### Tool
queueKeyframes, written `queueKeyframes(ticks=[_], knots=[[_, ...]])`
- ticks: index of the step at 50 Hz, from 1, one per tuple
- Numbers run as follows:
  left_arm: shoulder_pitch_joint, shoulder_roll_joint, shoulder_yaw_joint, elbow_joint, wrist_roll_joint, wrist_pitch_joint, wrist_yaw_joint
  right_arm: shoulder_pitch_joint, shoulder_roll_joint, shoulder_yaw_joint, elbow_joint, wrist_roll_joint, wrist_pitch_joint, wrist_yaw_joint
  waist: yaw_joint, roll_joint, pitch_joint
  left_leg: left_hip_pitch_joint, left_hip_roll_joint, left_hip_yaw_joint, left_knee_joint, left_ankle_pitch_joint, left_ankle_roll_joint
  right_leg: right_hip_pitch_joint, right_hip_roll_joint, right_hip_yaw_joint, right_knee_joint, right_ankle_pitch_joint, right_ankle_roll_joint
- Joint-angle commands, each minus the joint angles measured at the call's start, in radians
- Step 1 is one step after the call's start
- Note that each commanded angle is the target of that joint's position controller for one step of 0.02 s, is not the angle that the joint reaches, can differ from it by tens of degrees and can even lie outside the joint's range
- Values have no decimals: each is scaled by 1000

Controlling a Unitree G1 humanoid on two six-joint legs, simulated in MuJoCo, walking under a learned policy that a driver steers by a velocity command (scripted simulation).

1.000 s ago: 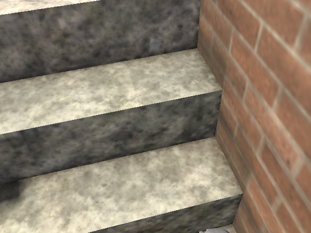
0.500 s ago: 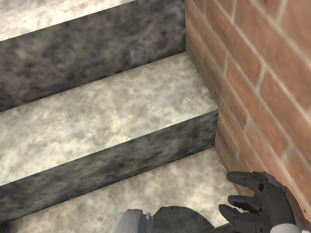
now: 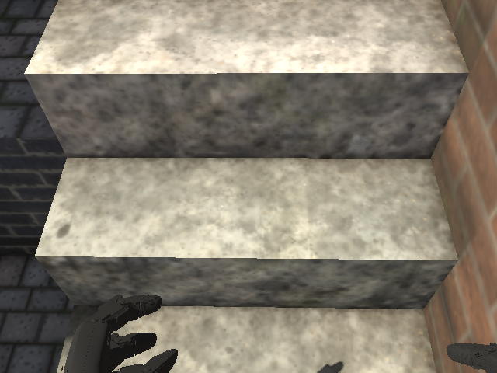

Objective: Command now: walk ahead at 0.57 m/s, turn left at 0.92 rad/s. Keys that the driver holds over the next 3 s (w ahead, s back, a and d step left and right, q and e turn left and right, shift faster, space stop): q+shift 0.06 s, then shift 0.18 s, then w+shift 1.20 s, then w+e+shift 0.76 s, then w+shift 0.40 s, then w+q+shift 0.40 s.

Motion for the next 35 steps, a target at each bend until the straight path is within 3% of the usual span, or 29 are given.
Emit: queueKeyframes(ticks=[1, 2, 3, 4, 5, 6, 7, 8, 9, 10, 11, 13, 14, 15, 17, 20, 21, 22, 24, 26, 27, 28, 29, 30, 31, 32, 33, 34, 35], knots=[[186, 87, 27, -22, 117, 78, -69, 412, -150, 20, -41, 70, 16, 0, -134, 463, -447, 307, -18, -86, -632, 381, 40, 123, -76, 62, 32, 1292, -17], [74, 185, 67, -29, 127, 154, -123, 633, 67, 77, -5, 41, 38, 37, -306, 112, -251, 492, 44, 40, -877, 551, -16, 66, -84, -28, 296, 1077, 10], [-24, 125, 54, -62, 138, 146, -137, 706, 145, 94, 50, 1, 57, 67, -292, -151, -256, 744, 8, 38, -668, 575, 29, -226, -104, -67, 389, 895, 27], [-24, 3, 36, -84, 95, 131, -156, 712, 41, 41, 87, 23, 52, 67, -206, -6, -264, 857, -57, -97, -718, 642, 137, -433, 31, -46, 753, 570, -14], [-189, 6, 45, -158, -53, 76, -73, 334, -223, -60, 22, 56, 12, 66, -115, 165, -209, 877, 165, -425, -860, 843, 279, -642, 146, -46, 1170, 299, -19], [-182, 45, 43, -176, -24, 52, -55, 260, -238, -55, -25, 59, -1, 31, -93, 106, -307, 825, 284, -753, -1114, 514, 282, -656, 136, 53, 1316, 353, -34], [-118, 57, 43, -166, 3, 45, -53, 212, -190, -34, -20, 68, -20, 21, -31, 105, -266, 726, 278, -786, -1166, 218, 221, -653, 100, 95, 1315, 398, -42], [-27, 84, 45, -124, 16, 35, -52, 152, -130, -9, -21, 70, -34, 15, 18, 109, -168, 650, 272, -692, -1115, 235, 187, -695, 74, 107, 1288, 452, -39], [24, 47, 33, -102, 2, 39, -43, 140, -89, 2, -4, 66, -29, 13, 58, 117, -73, 584, 247, -598, -1103, 299, 187, -721, 70, 102, 1248, 490, -55], [338, 309, 104, 25, 66, -1, -111, 67, -168, 27, -185, 166, -16, 11, 58, 116, -177, 316, 204, -491, -807, 784, 181, -559, 141, 275, 1384, 414, 0], [393, 338, 125, 44, 96, 2, -130, -8, -182, 35, -159, 182, -2, 25, 114, 26, -234, 316, 230, -483, -803, 727, 193, -579, 146, 244, 1347, 421, 26], [295, 317, 109, 22, 62, 27, -139, 12, -155, 81, -160, 137, -19, 28, 79, -92, -160, 229, 269, -508, -831, 469, 225, -660, 142, 212, 1366, 455, 51], [239, 287, 80, -28, 63, 69, -129, 25, -150, 111, -141, 85, -17, 29, 58, -41, -149, 237, 293, -562, -879, 286, 264, -762, 144, 189, 1408, 443, 61], [180, 270, 66, -46, 52, 87, -117, 55, -106, 128, -132, 66, -6, 43, 24, -46, -138, 240, 265, -536, -888, 206, 246, -803, 163, 204, 1421, 428, 72], [229, 246, 44, -37, 62, 100, -98, 51, -82, 170, -151, 50, -2, 61, 50, 11, -182, 293, 237, -419, -861, 275, 199, -829, 154, 169, 1346, 457, 93], [307, 294, 47, 10, 73, 74, -87, 77, -120, 173, -156, 57, -20, 52, 51, 45, -205, 341, 273, -406, -846, 258, 195, -852, 162, 166, 1348, 415, 89], [86, -30, -14, -86, -91, 74, -11, 51, -58, 117, -122, -34, -27, -20, 95, 147, -227, 720, 382, -263, -948, 228, 70, -832, 162, 7, 1090, 495, 32], [67, 16, -24, -98, -89, 72, 8, 61, -80, 105, -132, -13, -33, -36, 85, 124, -283, 682, 404, -306, -962, 198, 49, -725, 110, 70, 1047, 475, 19], [137, 118, 10, -85, -70, 74, 11, -154, -79, 85, -229, 6, -32, -45, 183, 134, -241, 550, 459, -312, -920, 204, 42, -576, 78, 137, 945, 416, -17], [260, 122, 4, -61, -65, 77, -12, -326, -10, 98, -276, 17, -21, -35, 288, 79, -187, 369, 446, -172, -848, 229, -11, -344, 55, 88, 665, 469, -55], [432, 114, 8, 10, -85, 68, -16, -467, 11, 107, -262, 32, -28, -16, 417, 14, -125, 177, 359, 25, -727, 183, -76, -104, 43, 25, 289, 584, -115], [447, 142, 20, 50, -65, 61, -21, -443, 69, 119, -245, 66, -29, -7, 395, -183, -21, 158, 299, 110, -447, 70, -60, -108, 12, 30, -22, 803, -185], [369, 149, 21, 19, -27, 19, -8, -441, 71, 128, -297, 72, -8, 13, 327, -336, 45, 310, 220, 25, -101, -27, -72, -342, 30, 170, -145, 942, -202], [90, 108, -6, -108, -39, -27, 9, -191, 39, 122, -319, 67, 15, 25, 42, -260, 18, 433, 265, -194, -222, 72, -100, -511, -78, 451, -137, 837, -182], [-100, 150, 5, -195, -35, -34, 10, -13, -77, 77, -225, 27, 40, 29, -46, -172, -83, 439, 232, -72, -228, 310, -125, -481, -123, 490, -136, 438, -198], [-129, 105, 3, -210, -69, -38, 16, -127, -91, 62, -224, 16, 48, 13, 47, -95, -57, 407, 206, -195, 5, 425, -133, -525, -129, 514, -12, 399, -224], [-171, 79, -15, -234, -57, -39, 20, -131, -72, 63, -199, 52, 60, 9, 50, 49, -156, 470, 170, -152, -34, 396, -145, -468, -74, 384, 101, 396, -207], [-286, 121, 0, -280, -64, -57, 45, -60, -40, 70, -221, 76, 73, 13, -22, -70, -147, 590, 263, -167, -35, 538, -70, -698, -201, 477, 68, 273, -224], [-387, 121, -12, -293, -51, -60, 50, 39, -88, 46, -185, 89, 76, 7, -105, -33, -213, 766, 257, -25, -82, 745, -35, -800, -180, 374, 157, 142, -195]])
Next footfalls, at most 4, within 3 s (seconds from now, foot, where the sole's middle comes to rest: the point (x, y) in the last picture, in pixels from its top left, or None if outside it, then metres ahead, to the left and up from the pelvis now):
0.06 left None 0.06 0.11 -0.68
0.56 right None -0.01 -0.17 -0.70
0.64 left None -0.05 0.10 -0.68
1.00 left None -0.05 0.13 -0.90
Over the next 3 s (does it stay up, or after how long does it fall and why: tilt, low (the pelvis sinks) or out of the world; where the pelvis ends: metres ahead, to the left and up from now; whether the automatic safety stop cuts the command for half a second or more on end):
stays up -1.38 -0.10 -0.55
